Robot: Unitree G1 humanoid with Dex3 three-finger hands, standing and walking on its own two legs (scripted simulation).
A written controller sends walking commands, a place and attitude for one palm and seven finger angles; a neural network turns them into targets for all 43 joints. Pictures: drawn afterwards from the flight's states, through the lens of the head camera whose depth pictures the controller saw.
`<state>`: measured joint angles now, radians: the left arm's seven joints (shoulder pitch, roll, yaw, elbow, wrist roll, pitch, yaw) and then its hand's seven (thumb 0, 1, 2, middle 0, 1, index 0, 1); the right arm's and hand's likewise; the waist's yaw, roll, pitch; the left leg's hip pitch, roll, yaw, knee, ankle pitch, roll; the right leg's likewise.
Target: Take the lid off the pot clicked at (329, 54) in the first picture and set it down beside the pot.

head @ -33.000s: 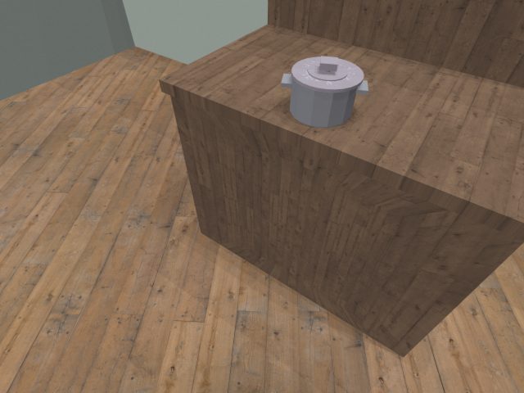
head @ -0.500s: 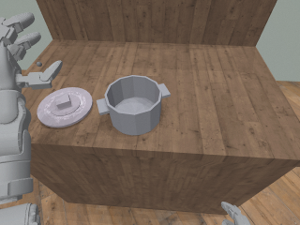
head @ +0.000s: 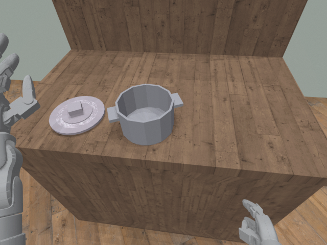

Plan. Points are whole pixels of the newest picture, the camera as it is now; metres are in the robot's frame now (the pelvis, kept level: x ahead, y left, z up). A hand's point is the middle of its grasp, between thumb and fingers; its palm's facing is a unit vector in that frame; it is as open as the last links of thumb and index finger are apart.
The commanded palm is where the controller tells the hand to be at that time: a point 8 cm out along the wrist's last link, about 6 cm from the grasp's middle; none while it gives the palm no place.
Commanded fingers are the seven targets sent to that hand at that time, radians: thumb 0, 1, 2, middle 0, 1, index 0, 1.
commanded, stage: draw the hand back to the body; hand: left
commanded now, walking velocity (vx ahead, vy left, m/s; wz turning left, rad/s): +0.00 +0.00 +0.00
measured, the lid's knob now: (75, 108) +0.47 +0.33 +0.06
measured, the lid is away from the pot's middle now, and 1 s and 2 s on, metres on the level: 0.23 0.23 0.23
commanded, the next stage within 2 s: step back with the hand held close in 0.88 s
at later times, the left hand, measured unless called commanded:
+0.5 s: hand out of the picture +0.22 +0.27 +0.25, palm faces +0.45 -0.85 -0.26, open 7.5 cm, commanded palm +0.15 +0.31 +0.25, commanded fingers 0.00 0.90 0.90 -0.20 -0.30 -0.20 -0.30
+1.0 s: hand out of the picture +0.18 +0.29 +0.25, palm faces +0.47 -0.83 -0.32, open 7.4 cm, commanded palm +0.12 +0.33 +0.25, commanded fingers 0.00 0.90 0.90 -0.20 -0.30 -0.20 -0.30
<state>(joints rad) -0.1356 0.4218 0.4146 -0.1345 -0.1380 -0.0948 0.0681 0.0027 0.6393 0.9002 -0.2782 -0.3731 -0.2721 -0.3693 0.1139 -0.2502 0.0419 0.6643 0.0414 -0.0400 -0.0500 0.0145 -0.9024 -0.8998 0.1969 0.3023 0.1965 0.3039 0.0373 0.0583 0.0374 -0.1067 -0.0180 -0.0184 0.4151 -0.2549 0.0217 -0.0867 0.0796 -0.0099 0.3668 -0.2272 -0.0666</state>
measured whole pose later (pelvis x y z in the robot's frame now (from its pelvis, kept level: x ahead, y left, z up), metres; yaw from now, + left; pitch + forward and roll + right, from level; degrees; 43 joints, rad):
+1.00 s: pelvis -0.01 +0.05 +0.00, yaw +0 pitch -5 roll -2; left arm 0.33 0.38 0.42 -0.62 -0.12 -0.12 0.07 0.01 0.89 0.90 -0.21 -0.30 -0.20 -0.30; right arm 0.15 -0.20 0.06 0.66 0.02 -0.08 -0.03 0.02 -0.90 -0.90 0.20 0.30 0.20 0.30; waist 0.07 0.04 0.03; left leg -0.08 -0.06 0.00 0.42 -0.25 0.08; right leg -0.05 0.03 0.01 0.35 -0.21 -0.01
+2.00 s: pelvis -0.11 +0.07 +0.00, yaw -3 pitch +5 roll -5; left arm 0.45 0.47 0.53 -0.79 -0.08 -0.27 0.14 0.01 0.89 0.90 -0.21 -0.30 -0.20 -0.30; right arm 0.18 -0.14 0.01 0.60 -0.01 -0.09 -0.01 0.02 -0.90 -0.90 0.20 0.30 0.20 0.30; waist -0.01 0.00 -0.02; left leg -0.42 0.01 0.06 0.38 -0.05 0.11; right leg -0.25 0.04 0.01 0.62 -0.45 0.00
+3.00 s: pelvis -0.30 +0.10 -0.01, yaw -5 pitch +2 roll -2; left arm 0.60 0.47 0.48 -0.83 -0.08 -0.20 0.13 0.01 0.89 0.90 -0.21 -0.30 -0.20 -0.30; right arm 0.25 -0.11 0.05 0.57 0.02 -0.15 -0.02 0.02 -0.90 -0.90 0.20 0.30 0.20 0.30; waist -0.06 -0.06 -0.01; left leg -0.28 0.04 0.05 0.53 -0.28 0.01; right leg -0.30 0.03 -0.07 0.63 -0.39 -0.01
